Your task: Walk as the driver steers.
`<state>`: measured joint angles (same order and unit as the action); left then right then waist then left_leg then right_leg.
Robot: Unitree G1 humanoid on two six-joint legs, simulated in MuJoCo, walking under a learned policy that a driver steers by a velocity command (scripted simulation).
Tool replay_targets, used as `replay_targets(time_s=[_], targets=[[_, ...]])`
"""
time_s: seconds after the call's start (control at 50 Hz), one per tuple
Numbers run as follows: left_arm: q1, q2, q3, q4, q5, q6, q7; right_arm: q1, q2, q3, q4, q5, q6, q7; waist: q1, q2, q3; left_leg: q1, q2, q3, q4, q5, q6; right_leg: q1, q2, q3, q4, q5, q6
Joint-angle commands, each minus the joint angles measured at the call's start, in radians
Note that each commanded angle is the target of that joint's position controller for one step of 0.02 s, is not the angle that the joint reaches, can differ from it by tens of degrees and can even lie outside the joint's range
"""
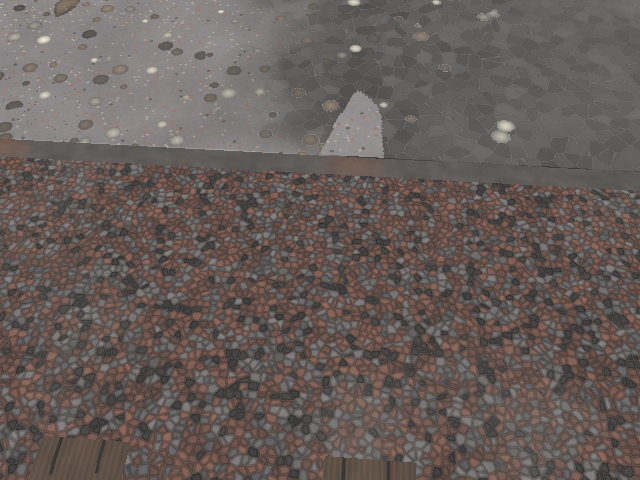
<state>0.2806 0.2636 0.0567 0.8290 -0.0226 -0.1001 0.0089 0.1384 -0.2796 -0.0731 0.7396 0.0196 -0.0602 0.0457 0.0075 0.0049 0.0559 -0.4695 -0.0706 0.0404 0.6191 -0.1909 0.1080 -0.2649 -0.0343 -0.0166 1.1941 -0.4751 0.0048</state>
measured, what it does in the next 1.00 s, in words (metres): walks ahead, turning left: right foot, then left foot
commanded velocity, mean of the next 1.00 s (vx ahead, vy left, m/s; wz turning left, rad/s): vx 0.50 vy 0.00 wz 0.39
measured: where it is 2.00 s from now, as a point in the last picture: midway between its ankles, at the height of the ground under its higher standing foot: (253, 235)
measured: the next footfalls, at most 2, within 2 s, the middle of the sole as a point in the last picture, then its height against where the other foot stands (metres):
right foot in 0.40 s outside the picture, level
left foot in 0.90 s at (221, 413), level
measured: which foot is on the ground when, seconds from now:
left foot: down 0.00-0.40, up 0.42-0.88, down 0.90-1.00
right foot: up 0.00-0.38, down 0.40-0.90, up 0.92-1.00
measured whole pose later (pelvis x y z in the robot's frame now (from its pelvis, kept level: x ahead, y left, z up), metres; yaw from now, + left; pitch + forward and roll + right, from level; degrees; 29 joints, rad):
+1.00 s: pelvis +0.51 +0.11 +0.01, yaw +23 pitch +2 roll -1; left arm 0.34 0.30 0.05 0.87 -0.04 -0.08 -0.01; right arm 0.14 -0.25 -0.04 0.65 0.00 -0.07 0.02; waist 0.04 -0.02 0.02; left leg -0.39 0.00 0.06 0.54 -0.19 0.05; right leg -0.35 -0.04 0.03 1.13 -0.43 -0.01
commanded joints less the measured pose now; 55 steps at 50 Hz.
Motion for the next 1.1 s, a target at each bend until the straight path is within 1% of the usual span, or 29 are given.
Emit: replay_targets(time_s=[0.02, 0.04, 0.1, 0.16, 0.22, 0.32, 0.36, 0.38, 0.4, 0.42, 0.44, 0.46, 0.48, 0.52, 0.56, 0.62, 0.72, 0.78, 0.82, 0.86, 0.88, 0.9, 0.92, 0.94, 0.96, 1.0, 1.02, 1.06, 1.1], targets=[[-0.089, 0.129, 0.024, -0.133, 0.015, -0.062, 0.004, 0.118, -0.114, -0.033, -0.045, 0.001, -0.015, -0.011, -0.044, -0.017, -0.155, 0.493, 0.29, -0.497, -0.33, 0.141, 0.212, -0.476, -0.061, 0.11, 0.056, 0.12, -0.027], [-0.064, 0.137, 0.032, -0.132, 0.026, -0.049, 0.005, 0.084, -0.093, -0.025, -0.065, -0.011, -0.016, -0.015, -0.008, 0.001, -0.141, 0.401, 0.263, -0.447, -0.353, 0.214, 0.206, -0.403, -0.083, 0.117, 0.014, 0.149, -0.02], [-0.055, 0.105, 0.03, -0.146, 0.038, -0.014, 0.006, 0.088, -0.116, -0.031, -0.073, -0.007, -0.02, -0.027, 0.019, 0.012, -0.108, 0.272, 0.223, -0.361, -0.391, 0.341, 0.208, -0.356, -0.083, 0.087, -0.111, 0.199, 0.024], [-0.168, 0.075, 0.017, -0.185, 0.043, -0.006, 0.008, 0.135, -0.147, -0.038, -0.062, -0.001, -0.015, -0.047, -0.014, 0.034, -0.074, 0.219, 0.171, -0.29, -0.387, 0.354, 0.168, -0.36, -0.05, 0.063, -0.325, 0.375, 0.056], [-0.277, 0.054, 0.005, -0.21, 0.033, -0.014, -0.004, 0.179, -0.147, -0.038, -0.053, 0.006, -0.003, -0.056, -0.063, 0.075, -0.072, 0.209, 0.133, -0.277, -0.357, 0.249, 0.121, -0.29, 0.006, 0.052, -0.553, 0.54, 0.056], [-0.343, 0.107, 0.021, -0.242, 0.016, -0.037, -0.029, 0.23, -0.145, -0.038, -0.039, 0.011, 0.013, -0.064, -0.078, 0.102, -0.071, 0.332, 0.194, -0.428, -0.255, 0.145, 0.099, -0.246, 0.042, 0.09, -0.702, 0.487, 0.024], [-0.275, 0.129, 0.035, -0.23, 0.013, -0.047, -0.03, 0.203, -0.146, -0.04, -0.05, 0.007, 0.018, -0.067, -0.032, 0.134, -0.083, 0.355, 0.201, -0.472, -0.192, 0.186, 0.079, -0.157, 0.045, 0.084, -0.736, 0.416, -0.01], [-0.182, 0.15, 0.049, -0.208, 0.019, -0.052, -0.024, 0.181, -0.125, -0.033, -0.062, 0.005, 0.017, -0.065, 0.02, 0.131, -0.128, 0.333, 0.16, -0.452, -0.106, 0.251, 0.053, -0.016, 0.04, 0.072, -0.775, 0.434, -0.039], [-0.041, 0.195, 0.064, -0.195, 0.037, -0.056, -0.016, 0.161, -0.075, -0.014, -0.084, -0.006, 0.012, -0.059, 0.088, 0.073, -0.253, 0.233, 0.107, -0.39, 0.121, 0.2, 0.017, 0.234, -0.088, 0.179, -0.744, 0.419, -0.103], [0.095, 0.28, 0.086, -0.168, 0.056, -0.045, -0.011, 0.291, -0.012, 0.006, -0.105, 0.012, 0.004, -0.06, 0.067, -0.197, -0.415, -0.115, -0.039, -0.247, 0.471, -0.149, -0.061, 0.626, -0.325, 0.574, -0.772, 0.269, -0.264], [0.107, 0.219, 0.074, -0.158, 0.03, -0.037, -0.018, 0.319, -0.073, 0.004, -0.102, 0.021, 0.0, -0.061, 0.062, -0.306, -0.413, -0.292, 0.005, -0.238, 0.65, -0.395, -0.077, 0.649, -0.408, 0.819, -0.859, 0.052, -0.297], [0.056, 0.143, 0.053, -0.173, 0.022, -0.029, -0.014, 0.241, -0.152, -0.017, -0.097, 0.022, 0.006, -0.059, 0.082, -0.177, -0.262, -0.348, 0.056, -0.241, 0.719, -0.311, -0.085, 0.522, -0.368, 0.689, -0.883, -0.014, -0.251], [0.007, 0.118, 0.043, -0.18, 0.027, -0.017, -0.011, 0.169, -0.156, -0.02, -0.112, 0.01, 0.013, -0.059, 0.074, -0.095, -0.17, -0.331, 0.093, -0.197, 0.718, -0.232, -0.091, 0.391, -0.323, 0.541, -0.894, 0.072, -0.212], [-0.045, 0.084, 0.027, -0.163, 0.036, -0.014, -0.013, 0.121, -0.121, -0.023, -0.133, -0.003, 0.016, -0.051, 0.029, -0.084, -0.068, -0.264, 0.146, -0.183, 0.628, -0.147, -0.091, 0.192, -0.238, 0.361, -0.95, 0.247, -0.187], [-0.045, 0.083, 0.027, -0.14, 0.033, -0.022, -0.021, 0.149, -0.069, -0.012, -0.125, 0.007, 0.023, -0.044, 0.005, -0.111, -0.056, -0.202, 0.154, -0.161, 0.569, -0.129, -0.091, 0.115, -0.202, 0.269, -0.998, 0.318, -0.197], [-0.027, 0.126, 0.039, -0.103, 0.026, -0.031, -0.026, 0.098, -0.042, 0.001, -0.14, -0.005, 0.024, -0.045, 0.0, -0.084, -0.043, -0.23, 0.162, -0.151, 0.423, -0.063, -0.102, 0.118, -0.213, 0.191, -1.036, 0.446, -0.231], [0.005, 0.167, 0.043, -0.059, 0.006, -0.012, -0.021, -0.054, -0.019, 0.021, -0.16, -0.007, -0.003, -0.021, 0.047, -0.069, -0.032, -0.157, 0.16, -0.068, 0.108, 0.163, -0.102, 0.142, -0.175, 0.059, -1.037, 0.517, -0.2], [0.069, 0.191, 0.046, -0.025, -0.005, 0.003, -0.022, -0.137, -0.029, 0.021, -0.189, 0.003, -0.009, -0.01, 0.076, -0.081, -0.014, -0.128, 0.138, -0.042, 0.009, 0.154, -0.09, 0.196, -0.205, 0.062, -1.019, 0.503, -0.19], [0.083, 0.204, 0.048, -0.006, -0.011, 0.015, -0.021, -0.157, -0.047, 0.016, -0.204, 0.004, -0.012, -0.005, 0.067, -0.097, -0.006, -0.112, 0.125, -0.034, -0.041, 0.093, -0.064, 0.249, -0.235, 0.07, -0.989, 0.543, -0.178], [0.063, 0.219, 0.049, 0.003, -0.017, 0.026, -0.015, -0.072, -0.078, -0.002, -0.186, -0.004, -0.014, -0.005, -0.004, -0.105, -0.051, 0.043, 0.082, 0.004, -0.113, 0.075, -0.025, 0.263, -0.226, 0.038, -0.874, 0.751, -0.15], [0.068, 0.202, 0.041, 0.008, -0.016, 0.029, -0.012, 0.061, -0.119, -0.026, -0.141, -0.01, -0.013, -0.012, -0.067, -0.086, -0.134, 0.244, 0.052, 0.024, -0.141, 0.097, 0.002, 0.224, -0.181, -0.009, -0.714, 0.876, -0.125], [0.066, 0.158, 0.02, -0.007, 0.001, 0.026, -0.01, 0.234, -0.182, -0.05, -0.106, -0.02, -0.009, -0.025, -0.143, -0.028, -0.257, 0.538, 0.178, -0.116, -0.111, 0.12, 0.054, 0.039, -0.135, -0.039, -0.453, 0.72, -0.083], [0.155, 0.037, -0.022, -0.043, 0.019, 0.008, -0.017, 0.307, -0.294, -0.069, -0.099, -0.034, -0.006, -0.035, -0.104, 0.238, -0.382, 0.874, 0.46, -0.583, -0.18, 0.023, 0.21, -0.368, 0.032, -0.045, -0.057, 0.088, -0.014], [0.126, 0.111, -0.005, -0.022, -0.004, -0.009, -0.02, 0.333, -0.211, -0.051, -0.093, -0.025, -0.007, -0.034, -0.142, 0.194, -0.441, 0.861, 0.493, -0.746, -0.281, -0.081, 0.236, -0.479, 0.036, 0.121, 0.095, -0.104, -0.019], [0.047, 0.17, 0.015, -0.05, -0.03, -0.015, -0.023, 0.274, -0.167, -0.033, -0.09, -0.022, -0.013, -0.032, -0.131, 0.147, -0.279, 0.74, 0.458, -0.582, -0.295, -0.056, 0.186, -0.548, -0.011, 0.129, 0.126, -0.035, -0.031], [-0.02, 0.151, 0.016, -0.059, -0.01, -0.003, -0.017, 0.15, -0.09, -0.01, -0.088, -0.021, -0.02, -0.025, -0.066, 0.087, -0.136, 0.496, 0.367, -0.356, -0.354, 0.045, 0.129, -0.491, -0.082, 0.101, 0.026, 0.116, -0.025], [0.003, 0.143, 0.021, -0.05, -0.005, 0.013, -0.016, 0.113, -0.067, -0.004, -0.087, -0.026, -0.029, -0.023, -0.03, 0.107, -0.109, 0.413, 0.339, -0.285, -0.393, 0.082, 0.11, -0.428, -0.104, 0.113, -0.01, 0.167, -0.02], [0.037, 0.097, 0.016, -0.037, -0.008, 0.041, -0.015, 0.09, -0.067, -0.01, -0.069, -0.03, -0.049, -0.022, 0.003, 0.096, -0.086, 0.33, 0.328, -0.202, -0.452, 0.151, 0.109, -0.37, -0.105, 0.116, -0.03, 0.224, -0.006], [0.012, 0.082, 0.016, -0.048, -0.007, 0.055, -0.012, 0.094, -0.082, -0.018, -0.046, -0.037, -0.061, -0.029, 0.01, 0.067, -0.055, 0.315, 0.328, -0.124, -0.478, 0.233, 0.106, -0.407, -0.1, 0.134, -0.072, 0.29, 0.005]])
